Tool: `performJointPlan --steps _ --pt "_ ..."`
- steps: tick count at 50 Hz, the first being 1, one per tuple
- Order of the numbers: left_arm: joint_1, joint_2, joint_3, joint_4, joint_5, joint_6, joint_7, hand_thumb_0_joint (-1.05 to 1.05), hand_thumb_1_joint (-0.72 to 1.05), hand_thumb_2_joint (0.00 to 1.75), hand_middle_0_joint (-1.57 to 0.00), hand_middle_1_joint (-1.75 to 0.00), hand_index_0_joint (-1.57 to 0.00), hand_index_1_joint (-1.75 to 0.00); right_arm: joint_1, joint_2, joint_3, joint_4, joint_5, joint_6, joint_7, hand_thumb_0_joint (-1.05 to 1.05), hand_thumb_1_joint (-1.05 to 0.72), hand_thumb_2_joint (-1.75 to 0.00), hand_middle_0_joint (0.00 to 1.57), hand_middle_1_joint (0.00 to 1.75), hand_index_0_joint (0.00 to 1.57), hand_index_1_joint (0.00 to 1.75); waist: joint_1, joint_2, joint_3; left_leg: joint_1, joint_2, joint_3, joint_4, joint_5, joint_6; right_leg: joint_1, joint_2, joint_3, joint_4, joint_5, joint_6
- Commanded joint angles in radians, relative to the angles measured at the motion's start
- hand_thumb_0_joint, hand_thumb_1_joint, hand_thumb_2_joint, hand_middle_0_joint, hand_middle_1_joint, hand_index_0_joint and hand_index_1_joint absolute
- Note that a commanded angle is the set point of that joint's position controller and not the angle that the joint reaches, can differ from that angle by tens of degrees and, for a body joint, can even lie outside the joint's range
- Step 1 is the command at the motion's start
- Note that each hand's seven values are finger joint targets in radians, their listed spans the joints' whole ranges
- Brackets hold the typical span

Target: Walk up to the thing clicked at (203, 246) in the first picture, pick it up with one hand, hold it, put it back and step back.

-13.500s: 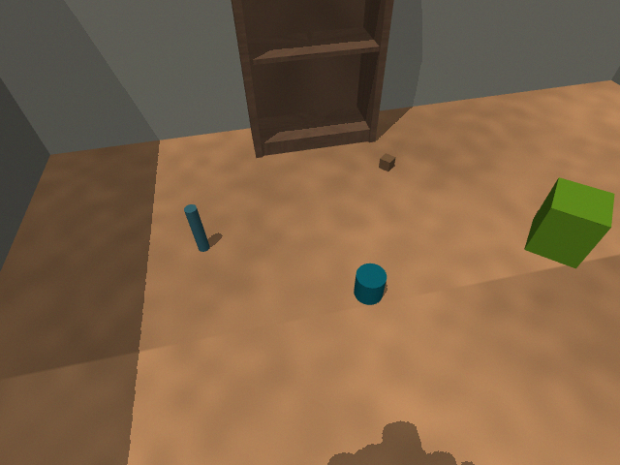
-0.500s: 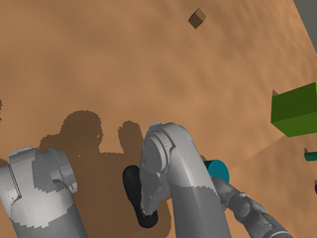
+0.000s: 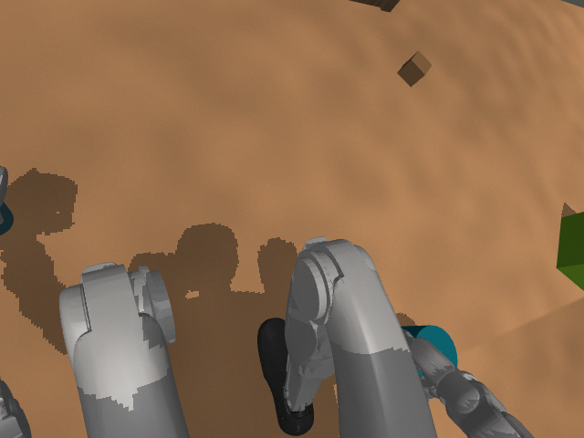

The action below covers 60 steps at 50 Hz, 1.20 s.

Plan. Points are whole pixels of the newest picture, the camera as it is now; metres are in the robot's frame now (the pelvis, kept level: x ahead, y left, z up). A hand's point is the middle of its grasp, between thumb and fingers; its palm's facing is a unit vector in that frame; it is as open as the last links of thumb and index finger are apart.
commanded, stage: settle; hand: left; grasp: from the side
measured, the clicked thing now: out of the picture +0.42 +0.34 -0.11
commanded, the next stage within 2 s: lift in 1.38 s
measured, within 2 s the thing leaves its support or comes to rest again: neither
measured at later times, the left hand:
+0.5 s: hand out of the picture +0.41 +0.32 +0.00, palm faces +0.31 -0.95 -0.07, open 6.5 cm
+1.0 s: hand out of the picture +0.41 +0.31 +0.05, palm faces +0.34 -0.94 -0.05, open 6.5 cm
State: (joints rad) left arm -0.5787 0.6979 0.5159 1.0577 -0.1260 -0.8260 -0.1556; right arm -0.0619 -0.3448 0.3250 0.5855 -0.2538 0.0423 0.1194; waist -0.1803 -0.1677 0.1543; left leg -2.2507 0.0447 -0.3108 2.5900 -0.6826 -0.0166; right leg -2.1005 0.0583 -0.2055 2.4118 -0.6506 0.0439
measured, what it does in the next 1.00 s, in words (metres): rises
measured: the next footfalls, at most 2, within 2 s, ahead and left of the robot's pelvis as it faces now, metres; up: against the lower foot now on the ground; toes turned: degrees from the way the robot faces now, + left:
none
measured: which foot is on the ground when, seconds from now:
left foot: down 0.00-1.00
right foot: down 0.00-1.00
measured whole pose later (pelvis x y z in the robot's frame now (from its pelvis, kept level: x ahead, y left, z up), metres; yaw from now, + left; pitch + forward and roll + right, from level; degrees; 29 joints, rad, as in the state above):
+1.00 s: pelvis +0.02 -0.02 +0.07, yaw +8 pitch +31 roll -5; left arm -0.58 0.45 0.48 0.84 -0.15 -0.55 -0.24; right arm 0.07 -0.28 0.04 0.68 -0.08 0.04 0.05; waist -0.10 -0.01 -0.10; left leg -2.17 0.05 -0.13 2.29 -0.68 -0.03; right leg -2.09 0.01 -0.08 2.25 -0.70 0.00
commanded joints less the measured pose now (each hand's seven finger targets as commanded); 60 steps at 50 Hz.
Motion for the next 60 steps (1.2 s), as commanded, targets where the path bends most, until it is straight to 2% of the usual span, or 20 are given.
performJointPlan --steps 1,2,4,8,11,15,18,20,21,23,24,31,32,34,37,39,44,54,57,60 --pt "-0.235 0.182 0.003 -0.29 -0.03 -0.032 -0.011 0.0 0.52 1.34 -1.37 -1.47 -1.37 -1.47 0.1 -0.294 -0.152 -0.026 0.034 -0.003 -0.02 0.0 -0.89 -0.9 0.2 0.3 0.2 0.3 -0.015 0.521 -0.668 0.435 0.02 0.122 -0.365 0.073 0.005 0.218 0.026 -0.053 -0.204 0.16 -0.075" --pt "-0.249 0.142 -0.037 -0.315 -0.03 -0.018 -0.021 0.0 0.54 1.34 -1.37 -1.46 -1.37 -1.47 0.115 -0.287 -0.162 -0.008 0.04 0.0 -0.019 0.0 -0.89 -0.9 0.2 0.3 0.2 0.3 -0.019 0.531 -0.666 0.444 0.02 0.123 -0.373 0.068 0.004 0.199 0.024 -0.05 -0.205 0.153 -0.077" --pt "-0.263 0.177 -0.009 -0.385 -0.025 0.008 -0.018 0.0 0.53 1.33 -1.36 -1.45 -1.37 -1.46 0.126 -0.284 -0.189 -0.019 0.058 0.001 -0.024 0.0 -0.88 -0.89 0.2 0.3 0.2 0.3 0.005 0.549 -0.712 0.472 0.018 0.128 -0.392 0.073 0.003 0.182 0.019 -0.038 -0.203 0.151 -0.084" --pt "-0.263 0.06 -0.07 -0.35 -0.046 0.066 -0.029 0.0 0.53 1.32 -1.35 -1.44 -1.35 -1.44 0.152 -0.251 -0.207 -0.006 0.092 0.01 -0.024 0.0 -0.87 -0.89 0.2 0.3 0.2 0.3 -0.008 0.508 -0.682 0.449 0.009 0.128 -0.433 0.007 0.008 0.14 0.011 -0.028 -0.23 0.088 -0.086" --pt "-0.27 0.141 -0.006 -0.403 -0.049 0.086 -0.031 0.0 0.53 1.32 -1.33 -1.43 -1.33 -1.44 0.165 -0.243 -0.232 0.002 0.112 0.016 -0.034 0.0 -0.87 -0.89 0.2 0.3 0.2 0.3 0.039 0.489 -0.725 0.439 0.001 0.156 -0.443 0.008 0.017 0.167 0.006 -0.003 -0.255 0.078 -0.084" --pt "-0.272 0.057 -0.042 -0.398 -0.066 0.104 -0.052 0.0 0.52 1.33 -1.34 -1.44 -1.35 -1.45 0.181 -0.215 -0.25 0.011 0.129 0.008 -0.038 0.0 -0.87 -0.89 0.2 0.3 0.2 0.3 0.026 0.434 -0.745 0.427 -0.006 0.177 -0.444 0.016 0.025 0.189 0.003 0.018 -0.285 0.077 -0.082" --pt "-0.291 0.121 0.003 -0.445 -0.068 0.106 -0.066 0.0 0.49 1.31 -1.33 -1.42 -1.34 -1.43 0.197 -0.211 -0.27 0.013 0.142 0.005 -0.047 0.0 -0.87 -0.89 0.2 0.3 0.2 0.3 0.053 0.414 -0.801 0.438 -0.006 0.192 -0.449 0.039 0.03 0.217 -0.001 0.037 -0.302 0.083 -0.082" --pt "-0.224 0.06 -0.029 -0.38 -0.072 0.121 -0.086 0.0 0.49 1.31 -1.33 -1.43 -1.33 -1.43 0.194 -0.198 -0.271 0.01 0.148 0.004 -0.051 0.0 -0.87 -0.89 0.2 0.3 0.2 0.3 0.048 0.4 -0.805 0.436 -0.008 0.201 -0.461 0.052 0.032 0.246 -0.004 0.044 -0.314 0.088 -0.079" --pt "-0.312 0.112 0.01 -0.493 -0.078 0.113 -0.087 0.0 0.48 1.31 -1.34 -1.43 -1.34 -1.44 0.218 -0.196 -0.28 0.021 0.149 0.0 -0.052 0.0 -0.87 -0.89 0.2 0.3 0.2 0.3 0.058 0.399 -0.855 0.451 -0.007 0.204 -0.458 0.069 0.033 0.268 -0.004 0.05 -0.319 0.103 -0.079" --pt "-0.242 0.064 -0.007 -0.416 -0.084 0.131 -0.099 0.0 0.46 1.31 -1.34 -1.42 -1.34 -1.43 0.211 -0.189 -0.285 0.011 0.158 -0.007 -0.056 0.0 -0.88 -0.89 0.2 0.3 0.2 0.3 0.064 0.378 -0.852 0.446 -0.006 0.212 -0.467 0.078 0.034 0.276 -0.006 0.059 -0.328 0.105 -0.078" --pt "-0.27 0.093 0.023 -0.453 -0.095 0.129 -0.104 0.0 0.47 1.31 -1.35 -1.42 -1.34 -1.43 0.219 -0.188 -0.291 0.016 0.162 -0.009 -0.06 0.0 -0.87 -0.89 0.2 0.3 0.2 0.3 0.072 0.362 -0.879 0.45 -0.008 0.217 -0.462 0.089 0.037 0.293 -0.007 0.066 -0.337 0.114 -0.076" --pt "-0.217 0.039 0.022 -0.393 -0.085 0.166 -0.11 0.0 0.44 1.28 -1.33 -1.39 -1.32 -1.41 0.243 -0.172 -0.313 0.022 0.171 -0.018 -0.072 0.0 -0.88 -0.9 0.2 0.3 0.2 0.3 0.088 0.324 -0.915 0.468 -0.005 0.239 -0.474 0.181 0.042 0.363 -0.017 0.097 -0.368 0.19 -0.068" --pt "-0.296 0.087 0.045 -0.486 -0.078 0.158 -0.103 0.0 0.44 1.29 -1.32 -1.39 -1.32 -1.4 0.246 -0.169 -0.318 0.034 0.168 -0.018 -0.075 0.0 -0.88 -0.89 0.2 0.3 0.2 0.3 0.095 0.351 -0.939 0.485 -0.002 0.24 -0.473 0.188 0.039 0.361 -0.015 0.1 -0.365 0.193 -0.07" --pt "-0.287 0.073 0.044 -0.485 -0.073 0.168 -0.099 0.0 0.43 1.29 -1.33 -1.39 -1.33 -1.41 0.257 -0.168 -0.325 0.034 0.17 -0.012 -0.077 0.0 -0.88 -0.89 0.2 0.3 0.2 0.3 0.099 0.38 -0.957 0.529 -0.004 0.24 -0.491 0.205 0.037 0.351 -0.018 0.096 -0.367 0.199 -0.074" --pt "-0.256 0.013 0.022 -0.44 -0.072 0.181 -0.096 0.0 0.44 1.29 -1.34 -1.39 -1.33 -1.4 0.257 -0.161 -0.333 0.035 0.175 -0.016 -0.078 0.0 -0.88 -0.9 0.2 0.3 0.2 0.3 0.087 0.367 -0.916 0.532 -0.006 0.234 -0.518 0.185 0.033 0.318 -0.019 0.088 -0.374 0.173 -0.08" --pt "-0.267 0.041 0.043 -0.461 -0.064 0.183 -0.092 0.0 0.46 1.29 -1.33 -1.39 -1.33 -1.4 0.261 -0.158 -0.34 0.037 0.173 -0.016 -0.08 0.0 -0.88 -0.9 0.2 0.3 0.2 0.3 0.093 0.357 -0.931 0.522 -0.006 0.242 -0.513 0.192 0.038 0.351 -0.019 0.095 -0.385 0.187 -0.075" --pt "-0.295 -0.007 0.012 -0.458 -0.054 0.192 -0.083 0.0 0.42 1.29 -1.34 -1.39 -1.33 -1.4 0.252 -0.148 -0.349 0.03 0.179 -0.018 -0.083 0.0 -0.88 -0.9 0.2 0.3 0.2 0.3 0.084 0.352 -0.891 0.537 -0.007 0.243 -0.553 0.132 0.036 0.311 -0.022 0.094 -0.409 0.126 -0.08" --pt "-0.346 -0.014 -0.012 -0.431 -0.041 0.179 -0.076 0.0 0.48 1.29 -1.33 -1.38 -1.33 -1.39 0.259 -0.137 -0.355 0.039 0.18 -0.037 -0.088 0.0 -0.88 -0.89 0.2 0.3 0.2 0.3 0.074 0.337 -0.888 0.544 -0.012 0.253 -0.59 0.081 0.038 0.325 -0.026 0.108 -0.451 0.078 -0.08" --pt "-0.382 0.041 0.012 -0.477 -0.026 0.167 -0.064 0.0 0.47 1.29 -1.32 -1.37 -1.32 -1.39 0.269 -0.138 -0.358 0.044 0.177 -0.036 -0.089 0.0 -0.88 -0.9 0.2 0.3 0.2 0.3 0.092 0.365 -0.92 0.585 -0.01 0.253 -0.604 0.087 0.034 0.319 -0.026 0.109 -0.449 0.08 -0.084" --pt "-0.359 0.004 0.005 -0.441 -0.032 0.17 -0.065 0.0 0.48 1.31 -1.33 -1.39 -1.33 -1.4 0.28 -0.127 -0.355 0.053 0.176 -0.038 -0.089 0.0 -0.88 -0.9 0.2 0.3 0.2 0.3 0.091 0.348 -0.943 0.582 -0.015 0.264 -0.6 0.122 0.037 0.364 -0.028 0.12 -0.46 0.114 -0.08"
